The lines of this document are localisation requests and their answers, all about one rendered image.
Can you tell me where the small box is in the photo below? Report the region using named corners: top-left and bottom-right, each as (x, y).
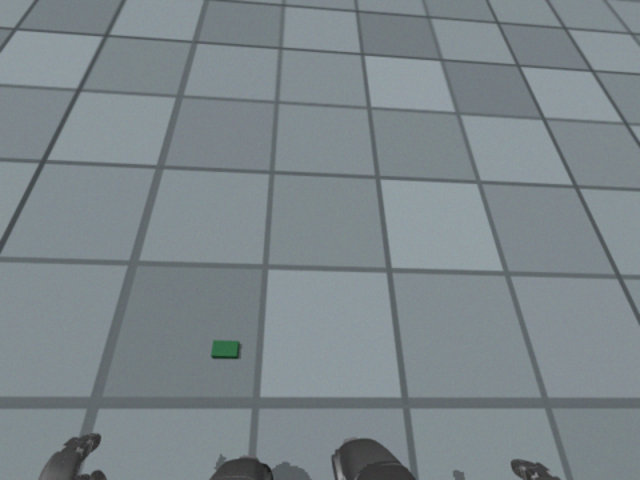
top-left (211, 340), bottom-right (240, 359)

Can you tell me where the left robot hand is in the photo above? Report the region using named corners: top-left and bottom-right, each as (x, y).
top-left (38, 433), bottom-right (107, 480)

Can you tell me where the right robot hand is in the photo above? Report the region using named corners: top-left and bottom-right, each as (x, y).
top-left (511, 459), bottom-right (561, 480)

